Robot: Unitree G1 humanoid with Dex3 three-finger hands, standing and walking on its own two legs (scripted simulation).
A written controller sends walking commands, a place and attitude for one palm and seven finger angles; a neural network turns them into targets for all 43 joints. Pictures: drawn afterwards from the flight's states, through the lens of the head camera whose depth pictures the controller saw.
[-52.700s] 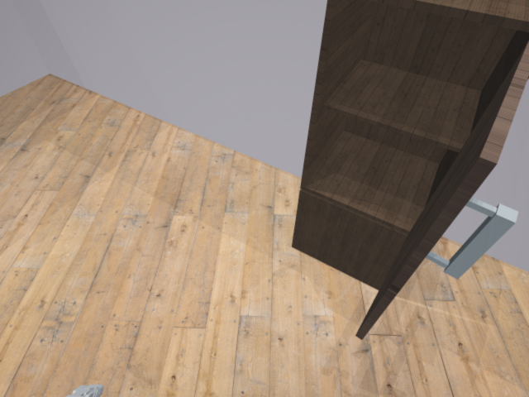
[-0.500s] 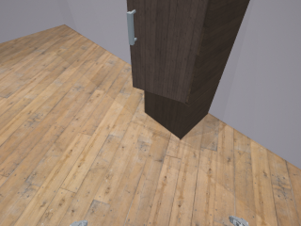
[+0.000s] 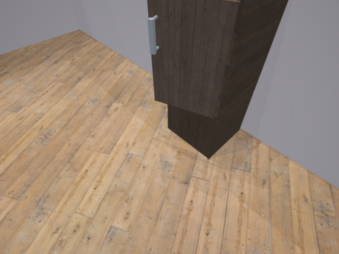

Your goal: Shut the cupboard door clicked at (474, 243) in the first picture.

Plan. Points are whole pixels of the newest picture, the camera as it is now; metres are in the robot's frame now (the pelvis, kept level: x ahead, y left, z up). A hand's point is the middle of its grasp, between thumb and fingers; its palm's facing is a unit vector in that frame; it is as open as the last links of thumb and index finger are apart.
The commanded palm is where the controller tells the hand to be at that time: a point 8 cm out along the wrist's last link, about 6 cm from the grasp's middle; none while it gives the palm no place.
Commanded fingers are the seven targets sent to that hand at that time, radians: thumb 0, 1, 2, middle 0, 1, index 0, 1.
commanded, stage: let the arm hang, fingers relaxed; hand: left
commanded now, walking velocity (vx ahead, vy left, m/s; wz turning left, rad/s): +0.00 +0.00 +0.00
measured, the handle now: (154, 35) +0.98 +0.12 +0.07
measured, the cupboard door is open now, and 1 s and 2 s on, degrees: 21 21 21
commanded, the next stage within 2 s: look to check the result in 0.34 s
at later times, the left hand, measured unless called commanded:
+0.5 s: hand out of the picture +0.09 +0.23 -0.16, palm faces -0.02 -0.95 -0.31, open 7.4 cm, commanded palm none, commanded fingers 0.00 0.90 0.90 -0.20 -0.30 -0.20 -0.30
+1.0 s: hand out of the picture +0.09 +0.22 -0.16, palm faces -0.02 -0.95 -0.31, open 7.4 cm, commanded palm none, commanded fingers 0.00 0.90 0.90 -0.20 -0.30 -0.20 -0.30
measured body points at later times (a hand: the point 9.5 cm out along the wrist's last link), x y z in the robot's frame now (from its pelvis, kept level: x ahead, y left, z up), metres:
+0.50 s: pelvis +0.02 -0.01 +0.00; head +0.02 -0.01 +0.45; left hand +0.09 +0.28 -0.13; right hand +0.08 -0.29 -0.14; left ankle +0.05 +0.10 -0.74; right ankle -0.01 -0.11 -0.74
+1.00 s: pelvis +0.04 -0.02 +0.00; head +0.04 -0.02 +0.45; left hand +0.09 +0.27 -0.13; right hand +0.10 -0.30 -0.14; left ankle +0.05 +0.10 -0.74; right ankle -0.01 -0.11 -0.74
